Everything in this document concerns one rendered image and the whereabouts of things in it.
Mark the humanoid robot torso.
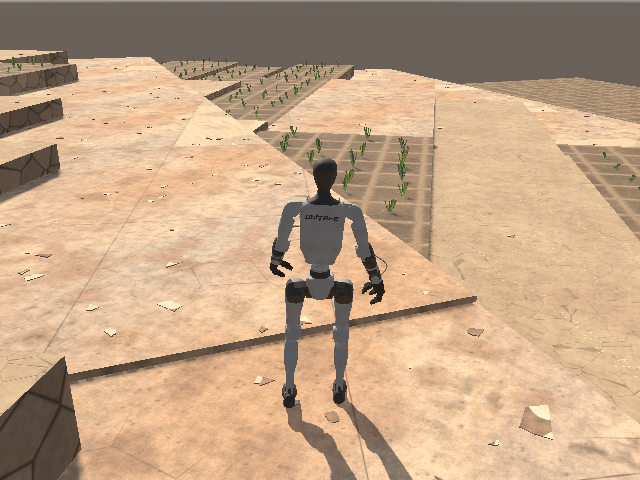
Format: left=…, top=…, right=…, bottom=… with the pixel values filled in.
left=299, top=195, right=346, bottom=300

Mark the right robot upper arm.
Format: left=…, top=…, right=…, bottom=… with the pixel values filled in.
left=344, top=202, right=371, bottom=259

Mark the left robot forearm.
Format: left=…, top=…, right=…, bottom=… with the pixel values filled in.
left=271, top=237, right=285, bottom=265

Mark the robot left hand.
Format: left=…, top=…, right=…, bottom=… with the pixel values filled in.
left=269, top=260, right=293, bottom=277

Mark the right robot forearm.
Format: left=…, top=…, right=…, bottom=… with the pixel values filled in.
left=361, top=243, right=382, bottom=284

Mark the left robot shin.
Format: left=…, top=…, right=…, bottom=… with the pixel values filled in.
left=284, top=324, right=298, bottom=394

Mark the robot right hand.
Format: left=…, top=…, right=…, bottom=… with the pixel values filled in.
left=362, top=280, right=385, bottom=305

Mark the left robot upper arm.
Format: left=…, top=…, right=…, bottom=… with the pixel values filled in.
left=274, top=200, right=303, bottom=253

